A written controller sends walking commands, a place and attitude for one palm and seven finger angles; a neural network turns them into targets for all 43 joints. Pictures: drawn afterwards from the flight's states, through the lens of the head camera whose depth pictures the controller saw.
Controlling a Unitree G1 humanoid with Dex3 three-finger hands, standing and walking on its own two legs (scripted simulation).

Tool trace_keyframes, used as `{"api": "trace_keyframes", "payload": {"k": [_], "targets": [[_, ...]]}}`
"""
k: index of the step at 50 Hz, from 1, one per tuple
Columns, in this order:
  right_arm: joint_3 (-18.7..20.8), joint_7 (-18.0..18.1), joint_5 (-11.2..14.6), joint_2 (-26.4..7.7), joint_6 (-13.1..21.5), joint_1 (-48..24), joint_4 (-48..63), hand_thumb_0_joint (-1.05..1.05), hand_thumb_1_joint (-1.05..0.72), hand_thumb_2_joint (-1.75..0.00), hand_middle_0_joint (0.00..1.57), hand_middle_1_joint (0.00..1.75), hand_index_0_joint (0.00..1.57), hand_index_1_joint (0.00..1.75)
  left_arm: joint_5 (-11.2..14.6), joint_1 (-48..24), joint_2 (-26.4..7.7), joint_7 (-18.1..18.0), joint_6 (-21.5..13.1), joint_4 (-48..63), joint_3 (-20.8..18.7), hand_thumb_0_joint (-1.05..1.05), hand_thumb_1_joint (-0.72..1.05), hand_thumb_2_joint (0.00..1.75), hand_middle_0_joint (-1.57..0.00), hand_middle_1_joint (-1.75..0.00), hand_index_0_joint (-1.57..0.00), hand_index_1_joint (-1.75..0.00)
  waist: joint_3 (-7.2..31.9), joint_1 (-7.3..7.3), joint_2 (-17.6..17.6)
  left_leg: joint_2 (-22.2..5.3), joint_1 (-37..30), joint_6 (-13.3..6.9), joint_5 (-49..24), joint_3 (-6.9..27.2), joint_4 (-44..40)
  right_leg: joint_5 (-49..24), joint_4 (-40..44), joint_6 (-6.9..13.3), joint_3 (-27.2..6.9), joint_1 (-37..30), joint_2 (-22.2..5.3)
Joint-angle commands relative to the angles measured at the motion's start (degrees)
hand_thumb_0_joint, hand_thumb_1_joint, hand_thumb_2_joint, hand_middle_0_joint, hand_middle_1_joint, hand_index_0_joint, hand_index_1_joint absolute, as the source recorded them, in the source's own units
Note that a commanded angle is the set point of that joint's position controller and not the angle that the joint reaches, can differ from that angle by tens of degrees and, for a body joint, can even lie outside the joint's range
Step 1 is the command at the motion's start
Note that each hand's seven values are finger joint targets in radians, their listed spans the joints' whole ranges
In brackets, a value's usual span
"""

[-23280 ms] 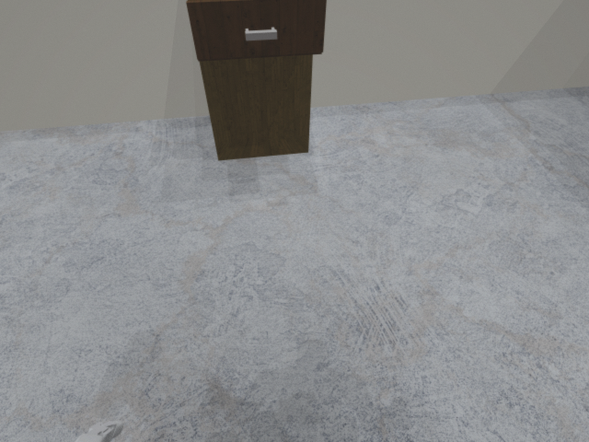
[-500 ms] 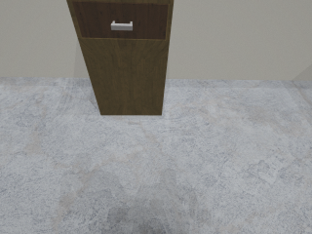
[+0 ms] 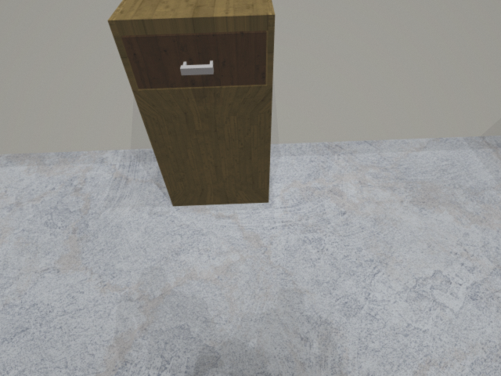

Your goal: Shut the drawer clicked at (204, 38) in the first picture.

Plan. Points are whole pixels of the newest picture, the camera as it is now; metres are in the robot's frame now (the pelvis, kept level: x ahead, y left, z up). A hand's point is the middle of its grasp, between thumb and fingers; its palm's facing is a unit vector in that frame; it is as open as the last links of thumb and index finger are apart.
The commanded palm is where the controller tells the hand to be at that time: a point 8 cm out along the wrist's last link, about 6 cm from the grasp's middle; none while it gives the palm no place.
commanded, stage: let the arm hang, fingers relaxed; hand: left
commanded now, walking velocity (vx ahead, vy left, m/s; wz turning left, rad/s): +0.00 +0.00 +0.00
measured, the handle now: (197, 66) +1.01 +0.23 -0.01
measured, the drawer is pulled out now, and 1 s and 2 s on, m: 0.00 0.00 0.00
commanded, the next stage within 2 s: look to check the result in 0.26 s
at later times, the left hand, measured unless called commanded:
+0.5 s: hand out of the picture +0.04 +0.19 -0.17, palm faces -0.01 -0.97 -0.25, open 7.4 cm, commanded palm none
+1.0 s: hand out of the picture +0.06 +0.18 -0.17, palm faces +0.00 -0.97 -0.26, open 7.4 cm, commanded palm none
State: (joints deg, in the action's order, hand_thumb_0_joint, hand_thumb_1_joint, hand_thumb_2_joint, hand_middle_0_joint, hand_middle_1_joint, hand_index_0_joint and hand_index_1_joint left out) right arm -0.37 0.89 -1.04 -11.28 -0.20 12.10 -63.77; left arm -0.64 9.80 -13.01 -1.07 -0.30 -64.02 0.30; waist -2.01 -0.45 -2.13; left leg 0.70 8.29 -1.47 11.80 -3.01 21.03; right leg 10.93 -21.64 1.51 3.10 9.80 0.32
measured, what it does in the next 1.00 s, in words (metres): stands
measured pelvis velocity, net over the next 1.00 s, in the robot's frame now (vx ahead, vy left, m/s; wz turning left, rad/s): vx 0.02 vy -0.02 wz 0.00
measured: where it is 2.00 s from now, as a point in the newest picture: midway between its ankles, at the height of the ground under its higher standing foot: outside the picture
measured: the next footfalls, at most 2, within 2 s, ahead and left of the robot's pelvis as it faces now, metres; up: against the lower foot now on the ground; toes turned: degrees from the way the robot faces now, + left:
none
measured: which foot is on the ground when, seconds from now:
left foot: down 0.00-1.00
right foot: down 0.00-1.00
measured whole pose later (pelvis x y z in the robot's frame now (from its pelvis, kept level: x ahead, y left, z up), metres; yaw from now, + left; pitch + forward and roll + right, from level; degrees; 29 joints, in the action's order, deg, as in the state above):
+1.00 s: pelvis +0.02 -0.02 +0.00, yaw +0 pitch -1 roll +0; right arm 0.3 1.7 -1.0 -12.4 0.1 12.0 -65.2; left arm -0.6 10.5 -12.0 -1.2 -0.9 -65.4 -0.4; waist -2.1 -0.6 -1.3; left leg -0.9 5.6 0.1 12.2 -2.6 18.9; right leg 11.1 -18.8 2.8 3.4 6.9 2.0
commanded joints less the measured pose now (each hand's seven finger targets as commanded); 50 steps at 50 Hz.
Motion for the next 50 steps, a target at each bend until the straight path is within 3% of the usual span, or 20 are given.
{"api": "trace_keyframes", "payload": {"k": [1, 10, 21, 24, 31, 37, 50], "targets": [[1.62, 0.46, 0.29, -7.73, 0.66, 3.02, 1.12, 0.00, -0.90, -0.90, 0.20, 0.30, 0.20, 0.30, 0.20, 2.04, -8.34, -0.63, -1.06, 1.70, -1.79, 0.00, 0.90, 0.90, -0.20, -0.30, -0.20, -0.30, 0.30, 0.26, 3.06, -6.76, 0.99, -0.63, -6.25, 6.26, -3.73, -4.28, 4.89, 0.71, -6.81, -0.84, -6.83], [1.61, 0.87, 0.18, -7.09, 1.04, 2.29, 0.56, 0.00, -0.90, -0.90, 0.20, 0.30, 0.20, 0.30, 0.32, 1.64, -7.06, -0.60, -1.25, 1.54, -1.97, 0.00, 0.90, 0.90, -0.20, -0.30, -0.20, -0.30, 0.71, 0.15, 0.60, -6.99, -0.27, -0.23, -8.52, 6.07, -4.28, -7.99, 4.65, 0.92, -6.81, -1.91, -6.89], [1.64, 1.15, 0.34, -7.35, 0.94, 3.16, 0.30, 0.00, -0.90, -0.90, 0.20, 0.30, 0.20, 0.30, 0.31, 2.54, -6.88, -0.71, -1.37, 0.70, -2.05, 0.00, 0.90, 0.90, -0.20, -0.30, -0.20, -0.30, 1.74, -0.08, 1.64, -7.21, -1.67, -0.23, -8.95, 5.74, -3.92, -9.24, 5.13, 1.00, -6.86, -2.58, -6.86], [1.54, 1.19, 0.25, -7.31, 0.90, 2.96, 0.09, 0.00, -0.90, -0.90, 0.20, 0.30, 0.20, 0.30, 0.37, 2.46, -6.61, -0.65, -1.24, 0.43, -1.93, 0.00, 0.90, 0.90, -0.20, -0.30, -0.20, -0.30, 0.32, -0.10, 1.46, -7.28, -1.38, -0.19, -8.17, 5.75, -4.43, -8.03, 5.32, 1.13, -6.81, -1.79, -6.78], [1.71, 1.27, 0.40, -7.66, 0.98, 3.21, 0.09, 0.00, -0.90, -0.90, 0.20, 0.30, 0.20, 0.30, 0.33, 3.19, -7.10, -0.85, -1.53, 0.34, -2.05, 0.00, 0.90, 0.90, -0.20, -0.30, -0.20, -0.30, 1.80, -0.10, 2.32, -7.41, -2.66, -0.30, -10.49, 5.54, -3.73, -12.13, 4.88, 1.03, -6.82, -2.63, -6.96], [1.73, 1.28, 0.35, -7.66, 0.87, 2.74, 0.06, 0.00, -0.90, -0.90, 0.20, 0.30, 0.20, 0.30, 0.33, 2.87, -7.28, -0.89, -1.55, 0.30, -2.11, 0.00, 0.90, 0.90, -0.20, -0.30, -0.20, -0.30, 0.47, -0.16, 2.92, -7.35, -2.36, -0.16, -9.69, 5.30, -4.08, -12.54, 5.20, 0.80, -6.79, -2.40, -7.05], [1.94, 1.16, 0.24, -8.62, 0.82, 2.10, 0.22, 0.00, -0.90, -0.90, 0.20, 0.30, 0.20, 0.30, 0.36, 1.51, -8.45, -0.74, -1.65, 0.99, -2.48, 0.00, 0.90, 0.90, -0.20, -0.30, -0.20, -0.30, 0.21, -0.16, 1.61, -7.10, -1.44, 0.19, -7.27, 5.26, -4.32, -10.41, 6.59, 0.45, -7.42, -3.01, -7.24]]}}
